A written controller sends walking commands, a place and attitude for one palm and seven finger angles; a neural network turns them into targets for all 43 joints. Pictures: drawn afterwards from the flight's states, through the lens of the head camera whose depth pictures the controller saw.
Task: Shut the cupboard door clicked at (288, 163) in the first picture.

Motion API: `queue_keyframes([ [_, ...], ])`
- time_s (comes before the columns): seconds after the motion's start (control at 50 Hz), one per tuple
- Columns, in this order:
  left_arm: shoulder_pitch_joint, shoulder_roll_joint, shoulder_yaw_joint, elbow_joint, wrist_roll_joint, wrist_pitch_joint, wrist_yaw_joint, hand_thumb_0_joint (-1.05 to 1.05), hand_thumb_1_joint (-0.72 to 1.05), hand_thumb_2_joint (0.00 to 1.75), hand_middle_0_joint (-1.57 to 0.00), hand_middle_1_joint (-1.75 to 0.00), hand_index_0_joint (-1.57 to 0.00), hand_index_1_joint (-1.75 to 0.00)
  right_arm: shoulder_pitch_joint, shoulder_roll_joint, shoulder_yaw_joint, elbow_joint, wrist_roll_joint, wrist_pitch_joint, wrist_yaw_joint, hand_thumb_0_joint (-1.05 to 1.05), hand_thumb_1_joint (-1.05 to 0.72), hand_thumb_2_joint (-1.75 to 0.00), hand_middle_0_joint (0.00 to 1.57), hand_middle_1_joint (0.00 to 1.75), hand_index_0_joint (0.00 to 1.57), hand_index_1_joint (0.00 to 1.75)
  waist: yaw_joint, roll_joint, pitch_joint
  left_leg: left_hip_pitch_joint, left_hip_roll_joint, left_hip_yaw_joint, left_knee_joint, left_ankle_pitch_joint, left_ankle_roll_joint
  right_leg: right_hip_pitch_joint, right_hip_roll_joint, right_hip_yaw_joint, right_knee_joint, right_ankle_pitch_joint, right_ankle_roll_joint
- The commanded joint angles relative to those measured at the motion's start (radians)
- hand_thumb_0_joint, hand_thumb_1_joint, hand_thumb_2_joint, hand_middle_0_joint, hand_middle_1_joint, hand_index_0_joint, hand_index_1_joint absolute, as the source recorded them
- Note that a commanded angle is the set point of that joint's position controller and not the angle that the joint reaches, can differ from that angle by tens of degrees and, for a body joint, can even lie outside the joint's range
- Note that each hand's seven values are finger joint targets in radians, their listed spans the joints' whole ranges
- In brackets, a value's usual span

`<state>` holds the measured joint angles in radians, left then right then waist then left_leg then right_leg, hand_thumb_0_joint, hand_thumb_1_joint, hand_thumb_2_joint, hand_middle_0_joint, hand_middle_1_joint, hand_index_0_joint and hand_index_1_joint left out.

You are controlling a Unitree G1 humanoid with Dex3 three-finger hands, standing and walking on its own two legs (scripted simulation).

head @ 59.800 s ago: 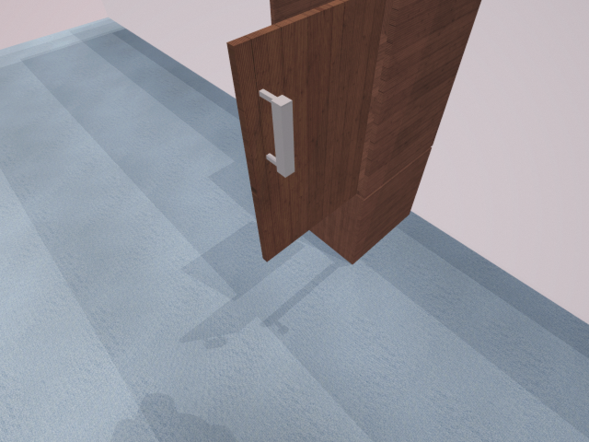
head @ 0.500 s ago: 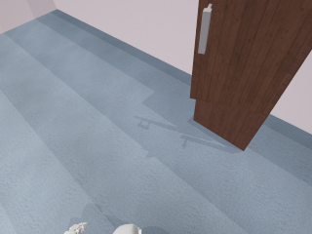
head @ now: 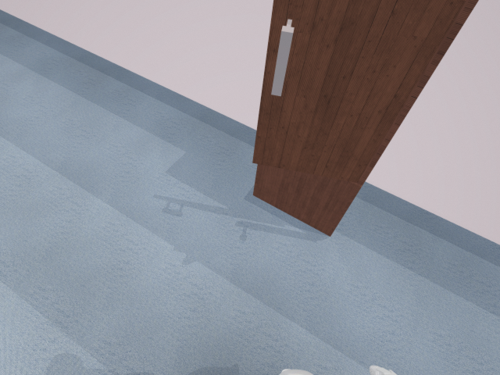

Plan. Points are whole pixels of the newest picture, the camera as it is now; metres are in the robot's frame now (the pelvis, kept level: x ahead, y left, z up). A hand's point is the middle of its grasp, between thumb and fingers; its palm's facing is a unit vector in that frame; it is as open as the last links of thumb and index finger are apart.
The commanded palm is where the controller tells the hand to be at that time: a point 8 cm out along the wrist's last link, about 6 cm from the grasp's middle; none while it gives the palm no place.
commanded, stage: turn to face it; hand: left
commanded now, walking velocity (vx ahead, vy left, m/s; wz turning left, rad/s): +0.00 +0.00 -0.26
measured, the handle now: (282, 58) +0.78 +0.00 +0.08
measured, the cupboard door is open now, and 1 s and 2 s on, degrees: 21 21 21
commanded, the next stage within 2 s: take the last steps up to it in 0.06 s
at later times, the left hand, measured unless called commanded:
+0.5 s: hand out of the picture +0.10 +0.12 -0.15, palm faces -0.12 -0.97 -0.23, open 7.4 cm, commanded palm none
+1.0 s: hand (204, 313) +0.25 +0.10 -0.17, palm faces -0.12 -0.98 -0.17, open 7.4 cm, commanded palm none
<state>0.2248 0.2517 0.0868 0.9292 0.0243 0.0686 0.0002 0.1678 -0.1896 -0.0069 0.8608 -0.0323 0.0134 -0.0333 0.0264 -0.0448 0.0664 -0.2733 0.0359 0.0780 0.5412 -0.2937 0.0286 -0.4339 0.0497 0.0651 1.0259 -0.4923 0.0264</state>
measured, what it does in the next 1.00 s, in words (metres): walks ahead: right foot, then left foot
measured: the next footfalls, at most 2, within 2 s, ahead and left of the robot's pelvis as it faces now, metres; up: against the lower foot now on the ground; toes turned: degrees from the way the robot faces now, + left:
right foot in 0.32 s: +0.00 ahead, -0.13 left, +0.00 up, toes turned -10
left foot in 0.78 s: +0.28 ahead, +0.00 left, +0.00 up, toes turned -2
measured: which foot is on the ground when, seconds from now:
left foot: down 0.00-0.32, up 0.34-0.76, down 0.78-1.00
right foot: up 0.00-0.30, down 0.32-0.80, up 0.82-1.00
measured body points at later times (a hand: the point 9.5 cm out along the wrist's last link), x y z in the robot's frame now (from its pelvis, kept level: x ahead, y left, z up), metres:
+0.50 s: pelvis +0.04 -0.06 +0.00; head +0.04 -0.08 +0.45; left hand +0.11 +0.17 -0.14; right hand -0.01 -0.31 -0.16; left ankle +0.05 +0.08 -0.66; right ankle -0.04 -0.12 -0.74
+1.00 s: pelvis +0.20 -0.07 +0.00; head +0.23 -0.07 +0.45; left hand +0.25 +0.15 -0.16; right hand +0.19 -0.31 -0.14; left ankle +0.24 +0.00 -0.74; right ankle +0.17 -0.21 -0.66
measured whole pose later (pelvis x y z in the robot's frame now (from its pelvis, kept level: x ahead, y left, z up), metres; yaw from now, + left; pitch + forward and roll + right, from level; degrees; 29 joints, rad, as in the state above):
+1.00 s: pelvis +0.20 -0.07 +0.00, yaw -10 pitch -1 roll +0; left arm 0.28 0.17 0.06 1.05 0.03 0.00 -0.01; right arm 0.27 -0.16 -0.04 1.02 -0.03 -0.04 -0.03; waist 0.01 -0.02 0.06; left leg -0.24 0.01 0.15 0.45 -0.21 0.06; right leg -0.49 -0.06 0.00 1.10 -0.31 -0.02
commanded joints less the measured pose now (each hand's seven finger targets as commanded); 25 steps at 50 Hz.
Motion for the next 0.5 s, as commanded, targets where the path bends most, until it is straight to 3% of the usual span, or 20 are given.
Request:
queue_keyframes([
  [0.0, 0.013, 0.062, 0.016, -0.068, -0.004, -0.017, -0.015, 0.0, 0.9, 0.9, -0.2, -0.3, -0.2, -0.3, 0.065, -0.179, -0.042, -0.038, 0.001, -0.023, -0.023, 0.0, -0.9, -0.9, 0.2, 0.3, 0.2, 0.3, -0.021, 0.195, -0.103, 0.168, 0.255, -0.142, -0.184, 0.626, 0.097, -0.093, -0.059, -0.018, 0.142, 0.059, 0.022],
  [0.04, 0.006, 0.045, 0.011, -0.065, -0.005, -0.014, -0.017, 0.0, 0.9, 0.9, -0.2, -0.3, -0.2, -0.3, 0.093, -0.179, -0.047, -0.016, 0.003, -0.022, -0.021, 0.0, -0.9, -0.9, 0.2, 0.3, 0.2, 0.3, -0.029, 0.189, -0.133, 0.216, 0.255, -0.12, -0.179, 0.599, 0.108, -0.093, -0.065, -0.037, 0.09, 0.078, 0.027],
  [0.08, -0.029, 0.036, 0.005, -0.071, -0.003, -0.015, -0.018, 0.0, 0.9, 0.9, -0.2, -0.3, -0.2, -0.3, 0.125, -0.175, -0.052, 0.005, 0.004, -0.021, -0.019, 0.0, -0.9, -0.9, 0.2, 0.3, 0.2, 0.3, -0.045, 0.188, -0.122, 0.22, 0.259, -0.113, -0.178, 0.593, 0.116, -0.07, -0.072, -0.059, 0.0, 0.073, 0.025],
  [0.14, -0.059, 0.014, -0.007, -0.074, -0.004, -0.015, -0.016, 0.0, 0.9, 0.9, -0.2, -0.3, -0.2, -0.3, 0.141, -0.187, -0.061, 0.035, -0.001, -0.016, -0.013, 0.0, -0.9, -0.9, 0.2, 0.3, 0.2, 0.3, -0.059, 0.241, -0.111, 0.199, 0.267, -0.096, -0.168, 0.558, 0.122, 0.0, -0.069, -0.098, -0.162, 0.042, 0.016],
  [0.2, -0.068, 0.011, -0.014, -0.069, -0.003, -0.023, -0.026, 0.0, 0.9, 0.9, -0.2, -0.3, -0.2, -0.3, 0.17, -0.212, -0.072, 0.059, -0.007, -0.011, -0.005, 0.0, -0.9, -0.9, 0.2, 0.3, 0.2, 0.3, -0.076, 0.241, -0.125, 0.189, 0.299, -0.136, -0.19, 0.277, 0.117, 0.063, -0.048, -0.138, -0.285, 0.013, -0.006],
  [0.22, -0.055, 0.016, -0.012, -0.065, -0.002, -0.023, -0.031, 0.0, 0.9, 0.9, -0.2, -0.3, -0.2, -0.3, 0.157, -0.222, -0.076, 0.062, -0.007, -0.011, -0.003, 0.0, -0.9, -0.9, 0.2, 0.3, 0.2, 0.3, -0.065, 0.238, -0.118, 0.154, 0.31, -0.143, -0.199, 0.142, 0.11, 0.101, -0.049, -0.14, -0.338, 0.036, -0.015],
  [0.26, 0.01, 0.032, -0.003, -0.033, 0.003, -0.031, -0.039, 0.0, 0.9, 0.9, -0.2, -0.3, -0.2, -0.3, 0.126, -0.227, -0.08, 0.068, -0.001, -0.01, 0.0, 0.0, -0.9, -0.9, 0.2, 0.3, 0.2, 0.3, -0.022, 0.17, -0.103, 0.027, 0.276, -0.104, -0.148, -0.079, 0.062, 0.269, -0.03, -0.162, -0.536, 0.171, -0.03],
  [0.28, 0.083, 0.078, 0.009, -0.008, 0.008, -0.042, -0.037, 0.0, 0.9, 0.9, -0.2, -0.3, -0.2, -0.3, 0.112, -0.199, -0.077, 0.068, 0.006, -0.012, 0.005, 0.0, -0.9, -0.9, 0.2, 0.3, 0.2, 0.3, 0.017, 0.045, -0.11, -0.1, 0.211, -0.037, -0.017, -0.148, 0.02, 0.427, -0.072, -0.088, -0.673, 0.166, -0.054],
  [0.3, 0.165, 0.176, 0.028, 0.019, 0.016, -0.057, -0.023, 0.0, 0.9, 0.9, -0.2, -0.3, -0.2, -0.3, 0.082, -0.113, -0.056, 0.034, 0.02, -0.015, 0.009, 0.0, -0.9, -0.9, 0.2, 0.3, 0.2, 0.3, 0.058, -0.261, -0.109, -0.343, 0.059, 0.113, 0.258, -0.329, -0.05, 0.576, -0.316, 0.263, -0.824, 0.038, -0.149],
  [0.32, 0.196, 0.21, 0.03, 0.027, 0.001, -0.054, -0.007, 0.0, 0.9, 0.9, -0.2, -0.3, -0.2, -0.3, -0.023, -0.13, -0.05, -0.005, 0.007, -0.01, 0.012, 0.0, -0.9, -0.9, 0.2, 0.3, 0.2, 0.3, 0.092, -0.276, -0.028, -0.453, 0.02, 0.026, 0.459, -0.379, -0.058, 0.472, -0.417, 0.411, -0.869, 0.05, -0.241],
  [0.34, 0.16, 0.188, 0.02, 0.011, 0.0, -0.056, -0.001, 0.0, 0.9, 0.9, -0.2, -0.3, -0.2, -0.3, -0.031, -0.134, -0.055, -0.008, 0.006, -0.009, 0.02, 0.0, -0.9, -0.9, 0.2, 0.3, 0.2, 0.3, 0.064, -0.159, 0.033, -0.481, 0.04, -0.04, 0.551, -0.288, -0.05, 0.393, -0.408, 0.341, -0.894, -0.042, -0.267],
  [0.36, 0.107, 0.139, 0.018, 0.008, 0.0, -0.069, 0.005, 0.0, 0.9, 0.9, -0.2, -0.3, -0.2, -0.3, -0.012, -0.135, -0.062, 0.02, 0.004, -0.008, 0.02, 0.0, -0.9, -0.9, 0.2, 0.3, 0.2, 0.3, 0.029, -0.213, 0.071, -0.487, 0.059, -0.06, 0.582, -0.2, -0.051, 0.343, -0.355, 0.348, -0.91, -0.062, -0.251],
  [0.38, 0.075, 0.095, 0.006, 0.012, -0.001, -0.074, 0.01, 0.0, 0.9, 0.9, -0.2, -0.3, -0.2, -0.3, 0.007, -0.134, -0.065, 0.041, -0.001, -0.009, 0.024, 0.0, -0.9, -0.9, 0.2, 0.3, 0.2, 0.3, 0.004, -0.177, 0.092, -0.469, 0.078, -0.058, 0.592, -0.138, -0.055, 0.321, -0.329, 0.277, -0.899, -0.024, -0.234],
  [0.42, 0.064, 0.046, -0.016, 0.014, -0.007, -0.099, 0.008, 0.0, 0.9, 0.9, -0.2, -0.3, -0.2, -0.3, 0.045, -0.112, -0.059, 0.063, -0.005, -0.012, 0.036, 0.0, -0.9, -0.9, 0.2, 0.3, 0.2, 0.3, -0.035, -0.08, 0.079, -0.411, 0.078, -0.046, 0.568, -0.038, -0.072, 0.305, -0.268, 0.118, -0.858, 0.264, -0.22],
  [0.48, 0.113, 0.042, -0.022, 0.046, -0.009, -0.123, 0.009, 0.0, 0.9, 0.9, -0.2, -0.3, -0.2, -0.3, 0.07, -0.079, -0.055, 0.078, -0.001, -0.016, 0.04, 0.0, -0.9, -0.9, 0.2, 0.3, 0.2, 0.3, -0.044, -0.058, 0.011, -0.39, 0.068, -0.015, 0.505, 0.016, -0.085, 0.396, -0.245, 0.035, -0.813, 0.558, -0.216],
])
